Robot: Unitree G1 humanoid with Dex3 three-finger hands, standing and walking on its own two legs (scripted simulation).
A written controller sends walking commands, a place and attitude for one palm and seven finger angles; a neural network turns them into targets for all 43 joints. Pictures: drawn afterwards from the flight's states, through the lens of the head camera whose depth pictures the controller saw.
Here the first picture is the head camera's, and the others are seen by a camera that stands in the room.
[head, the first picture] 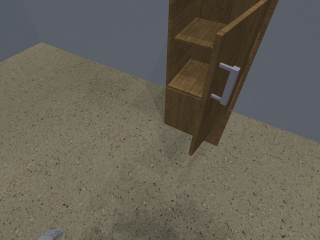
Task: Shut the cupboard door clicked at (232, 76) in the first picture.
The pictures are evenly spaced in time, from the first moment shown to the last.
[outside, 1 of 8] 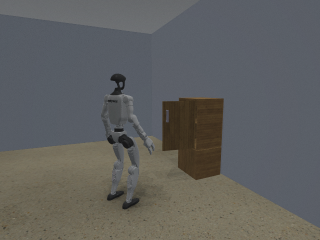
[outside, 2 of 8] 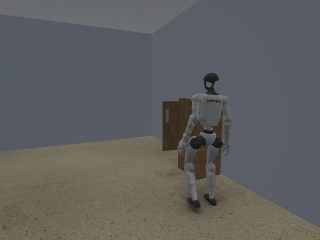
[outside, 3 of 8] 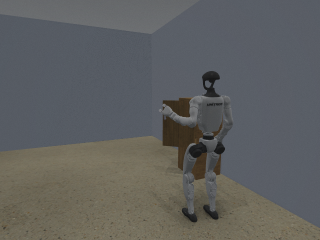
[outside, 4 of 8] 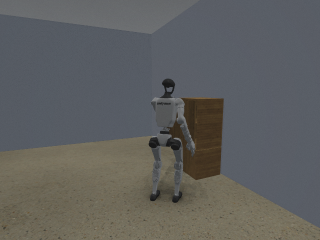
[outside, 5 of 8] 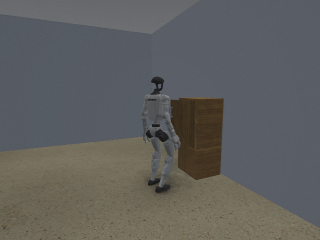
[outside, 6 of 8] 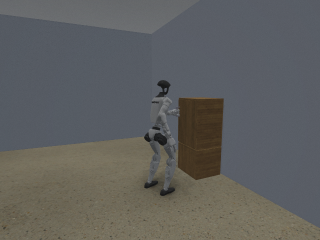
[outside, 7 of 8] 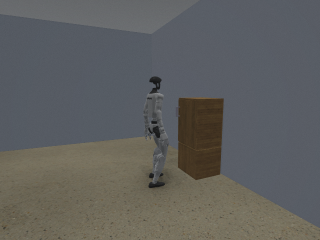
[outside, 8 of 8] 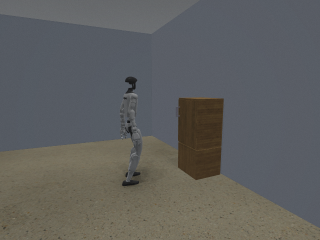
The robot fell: no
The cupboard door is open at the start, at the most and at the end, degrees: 81 81 0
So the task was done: yes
